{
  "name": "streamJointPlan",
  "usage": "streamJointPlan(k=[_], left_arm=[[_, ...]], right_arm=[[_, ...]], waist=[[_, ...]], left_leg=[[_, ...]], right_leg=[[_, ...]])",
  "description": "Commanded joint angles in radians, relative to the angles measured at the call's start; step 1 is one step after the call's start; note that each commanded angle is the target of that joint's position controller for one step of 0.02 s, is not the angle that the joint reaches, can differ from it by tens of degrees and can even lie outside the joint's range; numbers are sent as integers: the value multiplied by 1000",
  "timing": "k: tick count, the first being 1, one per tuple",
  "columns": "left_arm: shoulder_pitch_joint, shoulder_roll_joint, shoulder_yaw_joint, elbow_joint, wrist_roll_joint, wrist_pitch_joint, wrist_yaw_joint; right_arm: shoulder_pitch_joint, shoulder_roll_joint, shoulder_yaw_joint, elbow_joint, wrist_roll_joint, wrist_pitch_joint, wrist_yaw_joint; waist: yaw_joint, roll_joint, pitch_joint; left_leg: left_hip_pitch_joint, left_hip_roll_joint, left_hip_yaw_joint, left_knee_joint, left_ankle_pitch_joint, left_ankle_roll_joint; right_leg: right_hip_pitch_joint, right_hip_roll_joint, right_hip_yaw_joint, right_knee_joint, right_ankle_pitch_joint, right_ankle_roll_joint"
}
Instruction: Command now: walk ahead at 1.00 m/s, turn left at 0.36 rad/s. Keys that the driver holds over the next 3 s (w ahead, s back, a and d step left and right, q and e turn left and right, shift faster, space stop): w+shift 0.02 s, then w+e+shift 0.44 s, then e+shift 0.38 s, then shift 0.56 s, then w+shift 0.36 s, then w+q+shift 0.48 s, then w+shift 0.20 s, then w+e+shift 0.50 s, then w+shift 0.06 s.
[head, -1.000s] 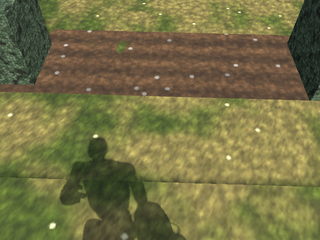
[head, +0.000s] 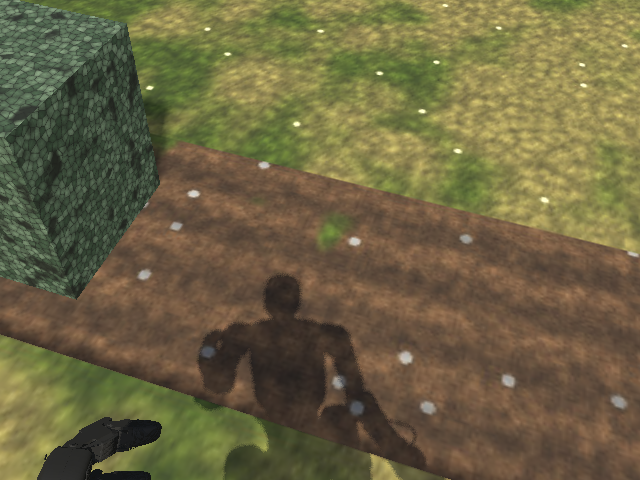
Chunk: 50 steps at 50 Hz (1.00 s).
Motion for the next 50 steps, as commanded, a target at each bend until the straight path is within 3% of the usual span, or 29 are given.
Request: streamJointPlan(k=[1,2,3,4,5,6,7,8,10,13,17,19,21,22,23,25,28,31,33,35,37,39,41,42,43,44,46,47,50], left_arm=[[265,96,42,41,-2,-24,36],[487,128,63,115,-14,-12,40],[626,181,85,180,7,2,31],[708,178,66,197,25,1,17],[706,145,61,207,22,2,9],[623,212,93,198,10,11,23],[512,94,60,164,-11,10,33],[432,113,48,161,-11,-9,46],[468,49,18,213,-20,-25,56],[425,85,31,194,-37,-23,57],[540,111,39,206,-72,-9,31],[554,157,48,217,-57,6,33],[452,145,55,174,-47,4,28],[646,-42,15,162,-96,18,40],[556,60,31,153,-71,31,54],[434,81,56,148,-36,61,47],[395,39,64,123,-15,106,40],[299,18,54,44,23,127,4],[197,37,60,6,2,102,-8],[221,5,41,13,-9,90,-44],[239,-4,33,26,-27,109,-65],[323,54,44,72,-9,136,-33],[611,156,80,186,19,146,14],[648,188,94,200,24,133,36],[630,316,106,203,13,113,35],[585,349,100,145,-9,98,32],[384,244,71,49,-53,95,37],[268,202,63,23,-40,89,54],[296,154,37,75,-25,70,62]], right_arm=[[-30,-126,-17,-22,-9,4,-24],[-126,-141,-21,-46,14,8,-19],[-231,-83,-15,-76,29,16,-12],[-210,5,13,-154,45,-3,-11],[-93,16,32,-152,68,-20,-18],[-103,-3,50,-155,33,-14,-15],[-265,-88,33,-167,-34,-19,-6],[-324,-95,31,-200,-50,-21,14],[-494,-57,50,-271,-48,15,43],[-501,-3,84,-288,-18,7,69],[-626,-34,77,-319,1,7,53],[-420,-66,60,-269,-3,1,42],[-18,-192,8,-181,-19,-12,13],[-58,-202,6,-190,-45,-18,19],[-102,-137,-2,-193,-12,-16,29],[-231,-44,12,-187,-15,-26,41],[-206,-16,21,-141,33,-52,36],[-188,-72,3,-97,27,-51,15],[-192,-24,16,-82,30,-77,0],[-230,-16,17,-87,27,-82,-7],[-219,-5,25,-99,31,-61,-17],[-203,-75,9,-116,52,-38,-11],[-215,-105,-1,-129,51,1,-9],[-242,-80,-9,-112,58,29,-10],[-207,-34,5,-134,31,42,-22],[-11,-31,22,-211,7,48,-21],[-95,-104,25,-217,-42,64,-31],[-67,-105,23,-183,-49,74,-33],[-171,-93,21,-208,2,119,-34]], waist=[[183,66,-12],[318,40,-90],[384,-35,-60],[302,-160,-114],[238,-221,-194],[221,-245,-230],[217,22,-114],[150,-44,-20],[111,72,170],[88,-63,119],[160,38,119],[66,-9,-24],[-129,16,-231],[18,258,-381],[14,181,-286],[83,58,9],[149,100,83],[152,145,46],[166,123,71],[208,43,44],[233,12,33],[265,-5,21],[376,-10,-25],[441,-77,65],[367,-103,112],[193,-68,-58],[164,182,-136],[104,167,-191],[100,153,-113]], left_leg=[[-106,74,-33,351,902,61],[-154,71,31,612,988,50],[-431,-17,92,1086,454,37],[-810,-40,63,1186,38,35],[-1023,1,28,1157,124,27],[-1209,55,114,1226,189,7],[-1161,161,124,978,361,2],[-1088,195,93,820,433,-49],[-913,261,112,478,453,-134],[-485,218,201,137,750,-137],[-359,126,280,-119,782,-116],[-122,74,271,-154,674,-81],[276,289,49,-169,464,-22],[468,615,-403,-281,296,88],[324,581,-489,-384,274,97],[38,514,-175,-376,823,81],[-79,450,105,-376,1205,22],[-33,449,257,-331,1330,21],[-99,354,375,-320,1002,-68],[-385,266,522,-212,655,-119],[-543,270,554,-85,506,-124],[-472,296,544,187,686,-130],[-386,311,492,711,688,-140],[-522,189,493,1131,59,-144],[-722,113,442,1345,-218,-122],[-993,181,260,1213,-38,-134],[-918,226,186,1020,289,-147],[-849,244,175,980,322,-169],[-595,263,153,603,414,-218]], right_leg=[[361,-10,-27,-201,147,-6],[557,-43,-12,-273,223,-26],[726,-146,109,-214,119,-118],[1017,-230,166,232,462,-84],[1178,-306,368,241,460,-163],[1150,-395,636,46,-277,-350],[900,-334,650,-154,-711,-295],[670,-365,761,-191,-691,-326],[253,-225,590,-245,-519,-297],[11,-82,366,-296,-231,-240],[232,-68,348,-295,9,-189],[321,-35,283,-18,235,-151],[142,29,221,562,-9,-115],[-104,93,142,928,-821,-89],[-197,46,97,940,-737,-100],[-191,-16,105,866,-666,-76],[-180,-47,75,731,-704,-62],[-225,-39,-1,660,-482,-66],[-205,-9,-35,442,-197,-74],[173,45,-115,192,275,-77],[415,77,-179,162,477,-61],[497,116,-232,124,383,-40],[619,52,-130,-58,331,-113],[688,-34,30,-251,368,-216],[752,-93,28,-7,919,-178],[993,-323,331,192,1139,-283],[738,-337,457,15,566,-374],[627,-376,539,-14,429,-420],[286,-273,422,-99,405,-354]])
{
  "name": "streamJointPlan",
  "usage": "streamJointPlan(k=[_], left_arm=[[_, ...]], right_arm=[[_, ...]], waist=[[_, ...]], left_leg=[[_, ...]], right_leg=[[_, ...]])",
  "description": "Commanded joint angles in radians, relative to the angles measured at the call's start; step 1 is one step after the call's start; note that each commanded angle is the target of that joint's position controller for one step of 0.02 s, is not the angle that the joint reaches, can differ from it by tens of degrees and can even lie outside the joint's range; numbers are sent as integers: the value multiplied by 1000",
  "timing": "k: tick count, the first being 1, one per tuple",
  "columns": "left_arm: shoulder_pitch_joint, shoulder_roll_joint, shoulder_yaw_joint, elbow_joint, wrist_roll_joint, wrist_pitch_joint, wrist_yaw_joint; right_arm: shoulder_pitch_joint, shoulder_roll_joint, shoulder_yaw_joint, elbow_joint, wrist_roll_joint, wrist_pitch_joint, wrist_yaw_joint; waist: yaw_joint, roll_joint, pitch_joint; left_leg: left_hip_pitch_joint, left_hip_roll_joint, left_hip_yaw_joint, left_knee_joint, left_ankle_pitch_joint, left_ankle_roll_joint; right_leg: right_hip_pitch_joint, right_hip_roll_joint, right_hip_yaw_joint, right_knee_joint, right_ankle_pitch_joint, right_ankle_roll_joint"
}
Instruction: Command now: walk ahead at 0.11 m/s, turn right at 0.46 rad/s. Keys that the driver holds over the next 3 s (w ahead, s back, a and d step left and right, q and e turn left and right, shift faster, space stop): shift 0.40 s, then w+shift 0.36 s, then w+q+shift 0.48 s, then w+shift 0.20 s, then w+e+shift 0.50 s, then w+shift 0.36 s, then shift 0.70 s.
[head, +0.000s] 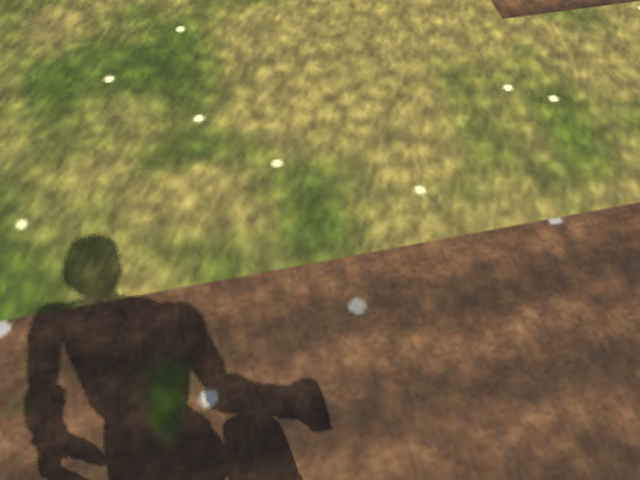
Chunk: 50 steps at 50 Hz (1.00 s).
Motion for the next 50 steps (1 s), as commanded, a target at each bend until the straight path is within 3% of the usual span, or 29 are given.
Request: streamJointPlan(k=[1,2,4,6,11,13,14,15,16,17,18,20,21,22,23,25,26,28,30,32,33,34,35,36,38,41,45,48,50], left_arm=[[54,158,30,-65,3,-40,13],[66,152,27,-54,-3,-40,11],[79,129,24,-39,-3,-30,8],[84,113,20,-34,-3,-19,4],[54,112,14,-48,18,3,-10],[29,102,7,-47,17,7,-8],[42,91,3,-44,13,5,-4],[74,50,-8,-52,8,-3,-2],[127,21,-15,-55,-7,-4,-4],[75,63,-8,-43,4,5,-6],[55,62,-6,-45,4,11,-13],[8,60,-9,-45,7,17,-27],[31,47,-19,-27,13,15,-34],[60,73,-10,-11,19,9,-39],[56,89,-6,-13,24,5,-46],[-2,88,-7,-36,24,-6,-56],[-25,86,-7,-43,20,-13,-57],[-19,76,-10,-35,9,-30,-60],[16,64,-10,-14,3,-45,-58],[129,70,-5,37,11,-58,-42],[247,115,6,73,17,-71,-29],[313,204,27,77,23,-80,-16],[282,212,34,85,30,-75,-6],[222,183,29,69,23,-77,-2],[170,164,22,55,11,-87,-1],[190,138,13,68,11,-111,4],[190,121,10,71,13,-127,-2],[211,120,5,80,15,-140,0],[211,141,6,88,15,-140,5]], right_arm=[[189,-191,-50,-25,21,33,-11],[172,-174,-46,-37,25,32,-7],[114,-143,-38,-53,34,27,2],[62,-131,-37,-63,39,28,11],[10,-118,-43,-73,42,36,22],[66,-102,-43,-50,38,26,21],[97,-110,-45,-40,29,14,17],[118,-160,-53,-42,10,0,8],[64,-224,-62,-58,11,-1,10],[57,-182,-56,-47,22,3,17],[20,-162,-48,-51,26,1,24],[12,-173,-50,-44,27,6,30],[43,-168,-50,-32,27,5,37],[72,-221,-73,-24,27,14,47],[88,-250,-85,-22,25,21,54],[100,-262,-100,-12,35,23,62],[99,-251,-102,-11,34,16,66],[79,-243,-107,-11,32,0,71],[50,-241,-112,-6,44,-9,75],[16,-224,-114,-5,46,-10,74],[-55,-175,-101,-37,38,-16,74],[-102,-77,-71,-91,47,-28,84],[-144,-140,-81,-110,24,-35,78],[-129,-163,-88,-96,24,-38,80],[-63,-183,-93,-66,10,-43,95],[-71,-158,-89,-50,10,-26,115],[-156,-151,-75,-80,13,-13,123],[-247,-135,-54,-118,8,-14,140],[-261,-119,-41,-132,7,-16,141]], waist=[[-54,105,-317],[-44,69,-353],[-9,-7,-361],[15,-37,-333],[19,-83,-216],[-19,-86,-187],[-30,-67,-181],[-11,27,-209],[39,172,-223],[6,142,-224],[24,113,-216],[19,119,-194],[10,132,-219],[-1,154,-181],[-6,149,-123],[-11,141,-43],[-13,119,-50],[-5,92,-93],[19,86,-112],[72,35,-114],[126,-71,-123],[147,-290,-148],[130,-164,-64],[86,-78,-64],[30,-76,-122],[26,-101,-90],[24,-109,-31],[45,-93,11],[36,-85,12]], left_leg=[[106,43,-19,-260,133,-13],[135,46,-21,-363,195,10],[164,18,3,-499,257,46],[187,-9,24,-584,268,61],[285,-64,40,-755,100,70],[392,-81,52,-964,137,87],[488,-49,17,-1095,236,94],[574,89,-115,-1149,363,122],[552,251,-264,-1161,616,215],[453,255,-259,-1159,639,264],[396,196,-204,-1161,569,238],[337,97,-136,-1178,334,158],[327,64,-128,-1228,29,135],[326,41,-150,-1260,-246,144],[306,77,-209,-1314,-415,173],[278,181,-325,-1401,-446,235],[300,195,-332,-1417,-367,245],[363,173,-275,-1412,-249,240],[332,120,-182,-1383,-194,221],[194,55,-92,-1249,-194,203],[14,-6,-8,-1046,-137,171],[-223,-133,139,-716,-71,120],[-341,-93,40,-586,-2,133],[-355,-55,-16,-527,88,132],[-288,-30,1,-508,176,112],[-260,-76,-31,-459,265,88],[-220,-66,27,-536,403,82],[-136,-39,126,-672,449,128],[-88,-54,182,-745,408,179]], right_leg=[[134,-500,448,-173,952,-117],[159,-459,396,-154,929,-79],[203,-389,327,-137,890,-2],[210,-363,312,-148,801,45],[133,-378,383,-196,409,25],[98,-352,388,-167,270,37],[52,-330,390,-147,191,72],[8,-278,352,-80,59,117],[-21,-159,226,-31,-170,151],[76,-173,181,-8,-236,164],[149,-177,182,-45,-188,169],[228,-195,200,-132,-33,173],[258,-197,197,-146,-84,166],[188,-160,146,-64,-266,148],[113,-144,102,-11,-356,134],[39,-187,49,89,-246,120],[18,-211,59,115,-219,118],[27,-225,54,86,-228,114],[151,-210,12,-37,-183,108],[373,-192,-14,-183,-140,106],[538,-297,137,-262,-265,80],[653,-556,596,-447,-634,-4],[567,-653,729,-471,-669,-63],[559,-613,656,-448,-612,-44],[534,-534,511,-465,-498,13],[453,-480,309,-505,-342,61],[355,-447,87,-538,-141,102],[337,-456,-23,-579,-6,109],[402,-467,-96,-547,226,115]])
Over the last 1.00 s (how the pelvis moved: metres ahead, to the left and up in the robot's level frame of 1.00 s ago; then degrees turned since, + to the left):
0.78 -0.17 -0.26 -40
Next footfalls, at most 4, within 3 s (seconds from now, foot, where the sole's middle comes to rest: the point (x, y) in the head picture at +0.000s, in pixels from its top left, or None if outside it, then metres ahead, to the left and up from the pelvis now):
0.30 left None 0.12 0.18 -0.75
1.10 left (238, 395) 0.52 0.19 -0.75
1.58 right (254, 205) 1.00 0.20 -0.75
2.00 left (160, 103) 1.34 0.49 -0.75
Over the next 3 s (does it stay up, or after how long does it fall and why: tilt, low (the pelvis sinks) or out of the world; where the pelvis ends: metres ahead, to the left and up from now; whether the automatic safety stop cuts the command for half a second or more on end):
stays up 1.77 0.34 0.02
